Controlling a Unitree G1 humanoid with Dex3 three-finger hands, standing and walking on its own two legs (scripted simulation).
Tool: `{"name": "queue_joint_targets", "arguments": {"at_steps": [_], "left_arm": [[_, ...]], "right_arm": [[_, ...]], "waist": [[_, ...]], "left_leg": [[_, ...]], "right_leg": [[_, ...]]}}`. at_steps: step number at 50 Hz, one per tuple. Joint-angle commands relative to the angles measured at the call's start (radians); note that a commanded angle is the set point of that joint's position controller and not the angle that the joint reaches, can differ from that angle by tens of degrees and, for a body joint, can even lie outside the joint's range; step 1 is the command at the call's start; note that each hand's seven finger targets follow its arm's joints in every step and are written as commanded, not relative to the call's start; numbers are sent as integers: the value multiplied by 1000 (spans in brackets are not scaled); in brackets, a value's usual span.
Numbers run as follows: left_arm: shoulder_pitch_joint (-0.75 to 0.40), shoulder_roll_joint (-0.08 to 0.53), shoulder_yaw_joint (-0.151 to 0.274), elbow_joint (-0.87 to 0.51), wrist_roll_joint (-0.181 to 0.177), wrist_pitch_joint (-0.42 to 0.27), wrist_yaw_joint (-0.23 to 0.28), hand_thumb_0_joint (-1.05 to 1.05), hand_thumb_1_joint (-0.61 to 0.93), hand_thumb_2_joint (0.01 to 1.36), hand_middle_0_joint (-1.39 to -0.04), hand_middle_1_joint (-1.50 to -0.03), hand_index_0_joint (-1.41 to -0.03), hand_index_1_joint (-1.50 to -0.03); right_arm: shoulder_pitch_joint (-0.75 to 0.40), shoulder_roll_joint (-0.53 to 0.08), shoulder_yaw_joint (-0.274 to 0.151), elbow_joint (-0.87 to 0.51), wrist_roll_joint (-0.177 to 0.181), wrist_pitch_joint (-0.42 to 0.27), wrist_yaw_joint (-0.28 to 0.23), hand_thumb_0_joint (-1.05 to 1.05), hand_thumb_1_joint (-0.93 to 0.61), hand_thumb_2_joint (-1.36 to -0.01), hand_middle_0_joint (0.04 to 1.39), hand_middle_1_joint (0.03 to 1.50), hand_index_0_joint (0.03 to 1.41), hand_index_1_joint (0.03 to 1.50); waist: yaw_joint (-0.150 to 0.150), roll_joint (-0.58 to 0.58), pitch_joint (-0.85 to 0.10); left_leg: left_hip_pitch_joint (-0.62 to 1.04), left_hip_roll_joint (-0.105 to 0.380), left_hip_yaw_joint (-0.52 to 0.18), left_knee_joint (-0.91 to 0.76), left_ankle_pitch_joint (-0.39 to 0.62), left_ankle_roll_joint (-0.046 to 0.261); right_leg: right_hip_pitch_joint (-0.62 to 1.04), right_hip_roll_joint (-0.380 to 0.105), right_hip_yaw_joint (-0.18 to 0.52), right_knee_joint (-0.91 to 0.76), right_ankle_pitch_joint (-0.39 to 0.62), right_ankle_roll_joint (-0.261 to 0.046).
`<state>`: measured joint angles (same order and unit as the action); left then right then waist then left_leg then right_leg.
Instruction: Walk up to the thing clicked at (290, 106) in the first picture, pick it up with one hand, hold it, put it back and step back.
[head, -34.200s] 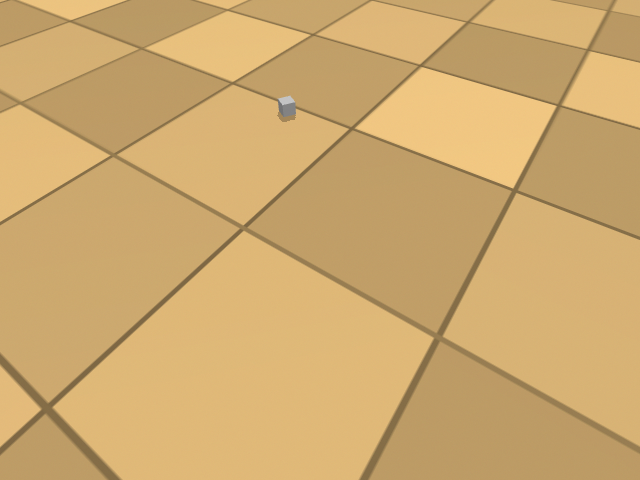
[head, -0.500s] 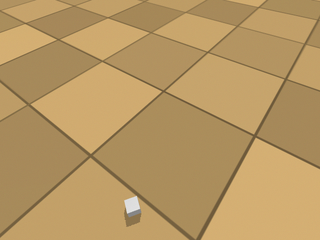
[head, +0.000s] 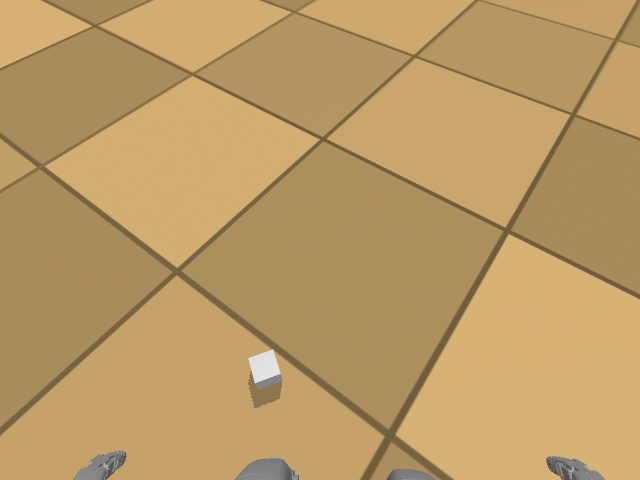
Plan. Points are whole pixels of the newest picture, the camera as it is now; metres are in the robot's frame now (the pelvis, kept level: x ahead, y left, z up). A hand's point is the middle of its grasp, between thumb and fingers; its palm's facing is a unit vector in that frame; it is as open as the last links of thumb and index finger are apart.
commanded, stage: step back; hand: left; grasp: from above
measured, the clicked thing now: (265, 369) +0.45 +0.18 -0.73
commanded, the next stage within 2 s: none
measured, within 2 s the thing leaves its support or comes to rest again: neither
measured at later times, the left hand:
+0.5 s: hand out of the picture +0.02 +0.27 -0.16, palm faces -0.10 -0.91 -0.40, open 7.4 cm
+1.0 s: hand out of the picture -0.11 +0.29 -0.15, palm faces -0.01 -0.92 -0.39, open 7.4 cm
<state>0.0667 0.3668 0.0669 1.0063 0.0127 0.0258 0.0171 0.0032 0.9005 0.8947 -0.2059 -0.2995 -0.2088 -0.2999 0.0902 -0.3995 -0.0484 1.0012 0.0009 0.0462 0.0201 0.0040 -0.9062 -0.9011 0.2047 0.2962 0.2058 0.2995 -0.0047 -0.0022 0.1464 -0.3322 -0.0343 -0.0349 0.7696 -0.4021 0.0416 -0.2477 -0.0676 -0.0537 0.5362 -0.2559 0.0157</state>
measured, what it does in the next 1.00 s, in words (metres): walks backwards: right foot, then left foot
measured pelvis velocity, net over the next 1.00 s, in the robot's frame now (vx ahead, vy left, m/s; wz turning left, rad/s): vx -0.24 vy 0.02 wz -0.03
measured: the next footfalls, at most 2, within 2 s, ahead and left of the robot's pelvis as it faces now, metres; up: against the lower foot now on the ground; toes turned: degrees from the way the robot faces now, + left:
right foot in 0.46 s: -0.08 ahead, -0.11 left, +0.00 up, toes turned -2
left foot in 0.82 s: -0.16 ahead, +0.14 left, +0.00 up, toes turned -3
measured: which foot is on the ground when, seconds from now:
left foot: down 0.00-0.48, up 0.50-0.80, down 0.82-1.00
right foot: down 0.00-0.06, up 0.08-0.44, down 0.46-0.84, up 0.86-1.00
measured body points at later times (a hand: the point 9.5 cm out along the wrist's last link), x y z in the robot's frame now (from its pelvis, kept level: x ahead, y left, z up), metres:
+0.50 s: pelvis -0.10 +0.01 -0.02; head -0.03 -0.01 +0.42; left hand +0.02 +0.31 -0.13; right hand -0.01 -0.31 -0.15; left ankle -0.01 +0.12 -0.73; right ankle -0.12 -0.11 -0.74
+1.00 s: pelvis -0.24 +0.02 +0.00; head -0.18 +0.04 +0.44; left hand -0.11 +0.34 -0.12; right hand -0.14 -0.29 -0.11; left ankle -0.20 +0.15 -0.73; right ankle -0.25 -0.11 -0.65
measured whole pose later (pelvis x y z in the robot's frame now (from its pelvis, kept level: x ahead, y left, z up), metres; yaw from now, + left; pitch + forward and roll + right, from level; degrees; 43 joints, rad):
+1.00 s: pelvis -0.24 +0.02 +0.00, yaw -2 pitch -2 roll -1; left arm 0.14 0.40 0.09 0.81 0.00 0.06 0.02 0.00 0.90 0.89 -0.20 -0.30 -0.21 -0.30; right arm 0.15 -0.36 -0.03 0.86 -0.04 0.03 0.00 0.01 -0.90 -0.90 0.21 0.30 0.21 0.30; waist 0.00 -0.03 0.17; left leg -0.29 0.01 -0.03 0.60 -0.27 0.02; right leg -0.49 0.12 0.13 1.17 -0.51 -0.01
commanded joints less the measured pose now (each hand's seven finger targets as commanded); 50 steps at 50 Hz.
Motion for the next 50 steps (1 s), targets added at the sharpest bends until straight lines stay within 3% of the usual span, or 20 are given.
{"name": "queue_joint_targets", "arguments": {"at_steps": [1, 2, 3, 4, 8, 15, 19, 22, 23, 24, 25, 29, 35, 38, 40, 41, 42, 43, 47, 50], "left_arm": [[-105, 232, 44, -150, 1, -8, 13, 0, 900, 900, -200, -300, -200, -300], [-67, 184, 37, -161, -14, 3, 11, 0, 900, 900, -200, -300, -200, -300], [-35, 154, 32, -165, -16, 16, 17, 0, 900, 900, -200, -300, -200, -300], [-11, 171, 34, -162, -10, 23, 27, 0, 900, 900, -200, -300, -200, -300], [49, 201, 37, -140, -18, 23, 33, 0, 900, 900, -200, -300, -200, -300], [23, 197, 55, -207, 0, 5, 17, 0, 900, 900, -200, -300, -200, -300], [102, 190, 62, -195, 2, -1, 5, 0, 900, 900, -200, -300, -200, -300], [206, 171, 67, -152, 13, -13, 0, 0, 900, 900, -200, -300, -200, -300], [211, 220, 78, -161, 26, -20, 3, 0, 900, 900, -200, -300, -200, -300], [177, 315, 101, -182, 18, -19, -1, 0, 900, 900, -200, -300, -200, -300], [117, 380, 111, -223, 25, -20, -1, 0, 900, 900, -200, -300, -200, -300], [-16, 238, 83, -274, 18, -24, 13, 0, 900, 900, -200, -300, -200, -300], [117, 225, 76, -288, 25, -15, 26, 0, 900, 900, -200, -300, -200, -300], [89, 245, 72, -308, 12, -3, 21, 0, 900, 900, -200, -300, -200, -300], [61, 242, 61, -322, 1, 11, 10, 0, 900, 900, -200, -300, -200, -300], [95, 204, 54, -329, 0, 15, 7, 0, 900, 900, -200, -300, -200, -300], [62, 189, 52, -339, -7, 9, 12, 0, 900, 900, -200, -300, -200, -300], [-4, 220, 72, -329, 8, 9, 23, 0, 900, 900, -200, -300, -200, -300], [130, 214, 77, -265, -7, 11, 14, 0, 900, 900, -200, -300, -200, -300], [121, 198, 78, -267, 3, 3, 6, 0, 900, 900, -200, -300, -200, -300]], "right_arm": [[127, -179, -53, -56, -14, -19, -9, 0, -900, -900, 200, 300, 200, 300], [98, -232, -66, -74, -33, -28, -14, 0, -900, -900, 200, 300, 200, 300], [98, -285, -74, -93, -44, -37, -16, 0, -900, -900, 200, 300, 200, 300], [100, -315, -80, -101, -32, -40, -21, 0, -900, -900, 200, 300, 200, 300], [-12, -224, -64, -164, -36, -40, -48, 0, -900, -900, 200, 300, 200, 300], [116, -217, -72, -190, -26, -41, -56, 0, -900, -900, 200, 300, 200, 300], [66, -236, -68, -224, -25, -34, -51, 0, -900, -900, 200, 300, 200, 300], [19, -235, -63, -228, -11, -20, -45, 0, -900, -900, 200, 300, 200, 300], [20, -206, -52, -230, -1, -19, -43, 0, -900, -900, 200, 300, 200, 300], [-21, -161, -45, -247, 8, -18, -40, 0, -900, -900, 200, 300, 200, 300], [-37, -178, -56, -233, -1, -9, -53, 0, -900, -900, 200, 300, 200, 300], [90, -175, -45, -174, 11, -18, -53, 0, -900, -900, 200, 300, 200, 300], [63, -167, -37, -210, -5, -26, -55, 0, -900, -900, 200, 300, 200, 300], [131, -157, -44, -191, -15, -34, -48, 0, -900, -900, 200, 300, 200, 300], [194, -164, -58, -167, -30, -42, -43, 0, -900, -900, 200, 300, 200, 300], [162, -230, -77, -182, -44, -45, -40, 0, -900, -900, 200, 300, 200, 300], [100, -341, -96, -205, -40, -41, -29, 0, -900, -900, 200, 300, 200, 300], [97, -360, -101, -211, -38, -44, -29, 0, -900, -900, 200, 300, 200, 300], [-11, -238, -64, -235, -34, -49, -47, 0, -900, -900, 200, 300, 200, 300], [43, -215, -62, -243, -35, -46, -49, 0, -900, -900, 200, 300, 200, 300]], "waist": [[-45, -44, -159], [-21, 132, -161], [-13, 209, -162], [-27, 175, -201], [26, 148, -218], [-51, 122, -222], [-29, 145, -244], [26, 129, -264], [27, 46, -246], [42, -197, -169], [63, -275, -111], [-21, -128, -107], [65, -174, -197], [24, -208, -235], [-18, -139, -237], [0, 11, -234], [-10, 243, -195], [-68, 240, -167], [35, 130, -149], [-8, 136, -159]], "left_leg": [[68, 86, -53, -272, 410, 10], [107, 206, -238, -351, 679, 55], [184, 310, -393, -387, 848, 122], [175, 355, -399, -356, 917, 179], [215, 260, -226, -292, 753, 167], [360, 312, -248, -249, 785, 234], [260, 289, -212, -254, 599, 203], [109, 235, -152, -179, 451, 120], [-31, 187, -126, -132, 317, 61], [-181, -11, -19, 57, 17, -17], [-134, -62, -65, 322, -234, -40], [-142, -106, -142, 476, -77, -47], [-168, -23, -74, 135, -147, -66], [-19, 13, -12, -168, -32, -34], [144, 13, 22, -364, 229, -19], [230, 161, -192, -385, 304, 31], [169, 368, -428, -437, 411, 165], [26, 454, -519, -459, 453, 279], [102, 298, -229, -343, 549, 193], [208, 290, -212, -296, 605, 225]], "right_leg": [[11, -122, 87, 114, 303, -114], [-59, 35, 38, 280, 126, -60], [-202, 157, 120, 408, -362, -49], [-195, 170, 213, 537, -439, -51], [-260, 155, 256, 692, -269, -42], [-258, 119, 188, 470, -293, 9], [-123, 96, 113, 266, -234, -10], [100, 89, 61, -85, 27, -51], [161, 12, 195, -103, 62, -84], [84, -190, 497, -182, 93, -219], [-115, -357, 661, -240, 158, -354], [-49, -147, 305, -126, 357, -221], [248, -191, 317, -35, 519, -256], [203, -164, 289, 36, 527, -214], [58, -117, 242, 95, 369, -142], [-108, -29, 209, 172, 153, -87], [-230, 158, 91, 325, -223, -41], [-179, 159, 203, 549, -410, -29], [-251, 171, 241, 739, -256, -33], [-254, 146, 198, 618, -282, 10]]}}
